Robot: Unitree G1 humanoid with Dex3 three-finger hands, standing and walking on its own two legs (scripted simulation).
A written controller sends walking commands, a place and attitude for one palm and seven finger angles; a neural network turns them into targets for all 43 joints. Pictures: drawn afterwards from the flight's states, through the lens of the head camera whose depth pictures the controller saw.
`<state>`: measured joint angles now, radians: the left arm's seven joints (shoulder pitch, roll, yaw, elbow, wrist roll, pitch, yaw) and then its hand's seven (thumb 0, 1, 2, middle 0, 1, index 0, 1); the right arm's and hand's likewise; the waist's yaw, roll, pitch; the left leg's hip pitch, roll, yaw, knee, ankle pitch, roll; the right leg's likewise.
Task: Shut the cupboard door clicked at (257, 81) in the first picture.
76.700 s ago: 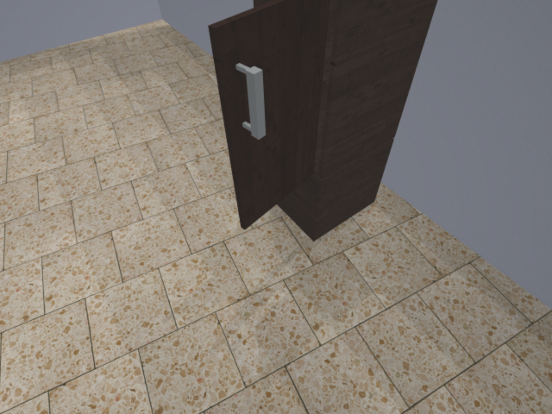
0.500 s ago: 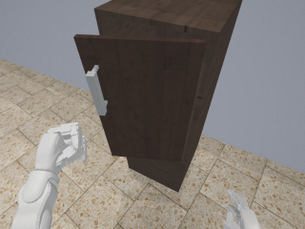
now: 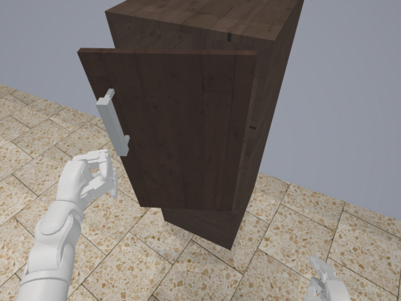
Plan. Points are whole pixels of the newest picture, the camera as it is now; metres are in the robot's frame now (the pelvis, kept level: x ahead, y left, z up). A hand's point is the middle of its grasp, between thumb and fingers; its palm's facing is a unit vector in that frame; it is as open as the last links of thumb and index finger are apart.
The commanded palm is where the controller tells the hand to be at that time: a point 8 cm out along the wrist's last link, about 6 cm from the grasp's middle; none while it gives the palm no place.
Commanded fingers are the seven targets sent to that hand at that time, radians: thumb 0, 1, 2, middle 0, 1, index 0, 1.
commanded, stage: bring the fist close to the handle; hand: left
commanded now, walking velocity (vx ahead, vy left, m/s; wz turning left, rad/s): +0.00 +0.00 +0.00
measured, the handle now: (116, 123) +0.46 +0.23 +0.11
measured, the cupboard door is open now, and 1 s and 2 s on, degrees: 21 21 4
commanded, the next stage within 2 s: push the door shut along its arc in 0.66 s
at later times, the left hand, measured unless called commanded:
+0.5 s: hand (118, 160) +0.35 +0.19 +0.11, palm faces +0.05 -1.00 -0.02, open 3.1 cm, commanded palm +0.32 +0.24 +0.11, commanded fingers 0.00 0.90 0.90 -1.30 -1.50 -1.30 -1.50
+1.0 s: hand (121, 155) +0.36 +0.19 +0.11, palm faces -0.02 -1.00 -0.03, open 3.1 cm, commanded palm +0.35 +0.24 +0.11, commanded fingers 0.00 0.90 0.90 -1.30 -1.50 -1.30 -1.50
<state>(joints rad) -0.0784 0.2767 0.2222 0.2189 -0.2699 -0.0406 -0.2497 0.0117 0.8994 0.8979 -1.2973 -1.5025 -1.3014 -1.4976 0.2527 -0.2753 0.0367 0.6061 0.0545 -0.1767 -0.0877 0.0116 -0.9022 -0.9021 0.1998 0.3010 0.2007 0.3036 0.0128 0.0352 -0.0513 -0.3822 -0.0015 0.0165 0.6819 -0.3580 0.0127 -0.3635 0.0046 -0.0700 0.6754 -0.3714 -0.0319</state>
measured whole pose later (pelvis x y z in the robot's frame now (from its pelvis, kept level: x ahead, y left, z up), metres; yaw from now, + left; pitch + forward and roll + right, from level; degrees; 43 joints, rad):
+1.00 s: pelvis -0.02 +0.01 +0.00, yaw +0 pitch +3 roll +0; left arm -0.41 0.31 0.19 0.56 -0.21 -0.14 -0.20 0.01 0.90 0.90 -1.30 -1.50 -1.30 -1.50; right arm 0.23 -0.26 0.05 0.63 0.05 -0.11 -0.07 0.01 -0.90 -0.90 0.20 0.30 0.20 0.30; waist -0.02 0.02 -0.03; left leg -0.41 -0.01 0.02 0.68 -0.33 0.03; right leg -0.38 0.00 -0.07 0.66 -0.34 -0.02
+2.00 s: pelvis -0.01 +0.02 -0.02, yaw -1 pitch +14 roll -1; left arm -1.02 0.48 0.25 1.21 -0.14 -0.25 -0.44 0.01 0.90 0.90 -1.30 -1.50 -1.30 -1.50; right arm 0.37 -0.30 0.04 0.68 0.02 -0.06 -0.04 0.00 -0.90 -0.90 0.20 0.30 0.20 0.30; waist -0.17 0.02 -0.07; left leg -0.69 0.00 0.03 0.82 -0.38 0.04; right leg -0.66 0.01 -0.05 0.78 -0.37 -0.01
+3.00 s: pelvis -0.04 +0.01 -0.03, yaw +0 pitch +18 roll -2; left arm -1.24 0.41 0.24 1.40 -0.01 -0.27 0.08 -0.05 0.87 1.03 -1.30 -1.50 -1.31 -1.50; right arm 0.44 -0.26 0.04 0.70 -0.04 -0.09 0.04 0.00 -0.90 -0.90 0.20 0.30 0.20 0.30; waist -0.22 0.04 -0.09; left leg -0.87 0.01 -0.01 0.91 -0.36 0.02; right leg -0.82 0.01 -0.10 0.86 -0.36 -0.04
